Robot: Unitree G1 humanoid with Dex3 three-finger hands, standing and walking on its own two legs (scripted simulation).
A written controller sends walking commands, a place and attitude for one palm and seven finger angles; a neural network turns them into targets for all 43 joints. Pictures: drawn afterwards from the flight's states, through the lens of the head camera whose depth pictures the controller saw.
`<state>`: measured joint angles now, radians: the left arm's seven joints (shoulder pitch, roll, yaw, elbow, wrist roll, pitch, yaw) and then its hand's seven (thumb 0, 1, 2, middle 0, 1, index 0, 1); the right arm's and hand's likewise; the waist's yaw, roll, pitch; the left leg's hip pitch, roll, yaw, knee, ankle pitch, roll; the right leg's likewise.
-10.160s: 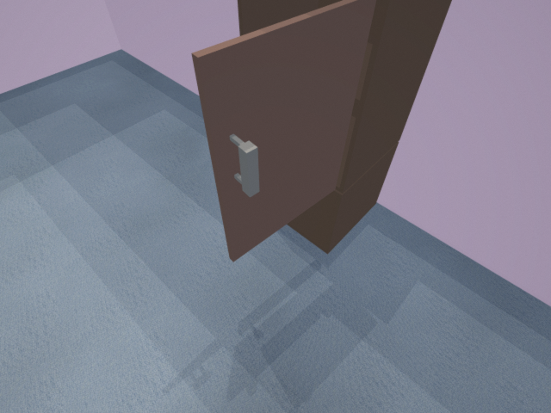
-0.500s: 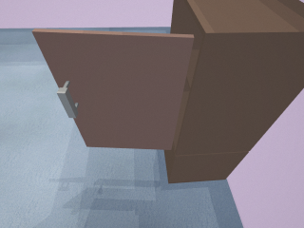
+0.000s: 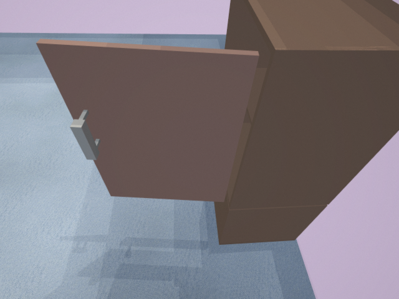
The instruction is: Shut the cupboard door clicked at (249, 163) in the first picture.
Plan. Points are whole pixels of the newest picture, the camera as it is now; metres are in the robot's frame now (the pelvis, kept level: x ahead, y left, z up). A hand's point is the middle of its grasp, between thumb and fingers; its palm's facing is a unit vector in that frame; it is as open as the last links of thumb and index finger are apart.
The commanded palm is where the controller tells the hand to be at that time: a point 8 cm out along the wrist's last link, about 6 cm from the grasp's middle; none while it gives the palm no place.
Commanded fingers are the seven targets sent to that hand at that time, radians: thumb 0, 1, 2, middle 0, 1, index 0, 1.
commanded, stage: come to a stop and stand still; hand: left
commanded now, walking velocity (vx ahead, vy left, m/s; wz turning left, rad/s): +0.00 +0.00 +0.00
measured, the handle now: (88, 134) +0.47 +0.32 +0.02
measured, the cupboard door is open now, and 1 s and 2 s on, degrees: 84 84 84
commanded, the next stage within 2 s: look again from close up in 0.26 s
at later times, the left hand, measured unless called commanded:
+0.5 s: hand out of the picture +0.01 +0.20 -0.18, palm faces +0.00 -0.97 -0.22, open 7.4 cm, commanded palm none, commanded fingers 0.00 0.90 0.90 -0.20 -0.30 -0.20 -0.30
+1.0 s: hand out of the picture -0.01 +0.19 -0.18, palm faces -0.03 -0.97 -0.23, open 7.4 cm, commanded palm none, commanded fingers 0.00 0.90 0.90 -0.20 -0.30 -0.20 -0.30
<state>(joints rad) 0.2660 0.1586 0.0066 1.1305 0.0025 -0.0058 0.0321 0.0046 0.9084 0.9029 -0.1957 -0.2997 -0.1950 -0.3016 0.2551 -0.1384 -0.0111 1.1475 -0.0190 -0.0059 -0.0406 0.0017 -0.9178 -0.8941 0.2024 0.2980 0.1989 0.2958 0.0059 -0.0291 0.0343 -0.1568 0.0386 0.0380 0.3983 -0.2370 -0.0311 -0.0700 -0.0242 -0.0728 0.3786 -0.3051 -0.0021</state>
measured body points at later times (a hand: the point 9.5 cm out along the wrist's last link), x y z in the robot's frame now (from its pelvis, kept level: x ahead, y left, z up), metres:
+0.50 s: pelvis +0.00 +0.02 -0.01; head +0.03 +0.01 +0.44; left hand +0.01 +0.25 -0.16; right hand +0.02 -0.21 -0.17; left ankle -0.02 +0.14 -0.74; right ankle -0.06 -0.11 -0.74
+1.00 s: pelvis -0.02 +0.01 +0.00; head +0.00 +0.00 +0.44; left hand -0.01 +0.24 -0.16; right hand -0.02 -0.22 -0.17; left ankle -0.02 +0.14 -0.74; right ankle -0.07 -0.11 -0.74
